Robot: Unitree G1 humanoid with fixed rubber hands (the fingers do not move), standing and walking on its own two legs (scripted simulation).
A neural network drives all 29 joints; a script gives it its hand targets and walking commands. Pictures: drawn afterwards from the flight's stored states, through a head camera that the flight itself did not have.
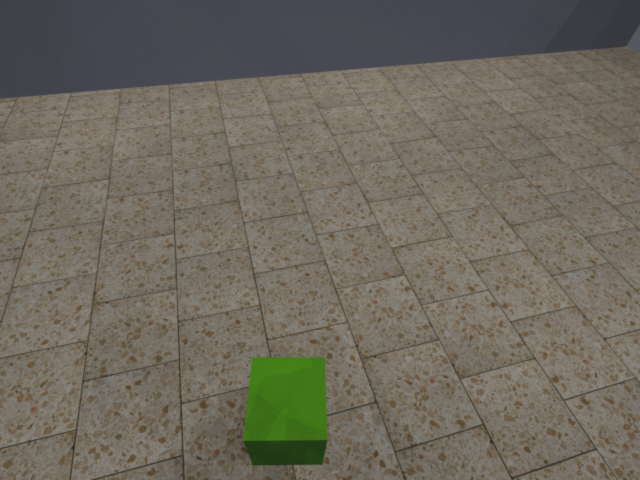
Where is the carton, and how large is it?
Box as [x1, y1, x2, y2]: [244, 357, 326, 464]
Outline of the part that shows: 252,357 244,431 244,443 252,464 322,464 326,444 324,357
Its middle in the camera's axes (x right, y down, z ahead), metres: -0.09 +0.48 +1.08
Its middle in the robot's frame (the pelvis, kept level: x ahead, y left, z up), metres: +0.42 +0.06 -0.65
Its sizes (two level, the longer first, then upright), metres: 0.210 0.200 0.250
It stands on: the floor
